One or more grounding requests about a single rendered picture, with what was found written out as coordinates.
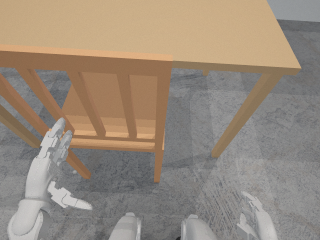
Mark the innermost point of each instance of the right robot hand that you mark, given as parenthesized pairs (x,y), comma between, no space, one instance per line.
(260,225)

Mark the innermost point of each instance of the robot right thigh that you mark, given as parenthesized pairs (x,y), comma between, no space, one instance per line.
(196,229)

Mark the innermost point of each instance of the left robot forearm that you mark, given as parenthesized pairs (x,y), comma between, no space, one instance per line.
(31,221)

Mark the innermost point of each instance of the robot left thigh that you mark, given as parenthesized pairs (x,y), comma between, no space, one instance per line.
(127,228)

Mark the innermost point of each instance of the chair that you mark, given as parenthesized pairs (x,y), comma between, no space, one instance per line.
(117,100)

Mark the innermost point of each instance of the robot thigh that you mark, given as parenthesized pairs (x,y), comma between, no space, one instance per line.
(196,229)
(127,228)

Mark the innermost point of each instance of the table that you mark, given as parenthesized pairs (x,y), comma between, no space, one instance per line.
(217,35)

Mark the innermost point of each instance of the left robot hand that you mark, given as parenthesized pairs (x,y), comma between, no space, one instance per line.
(47,165)

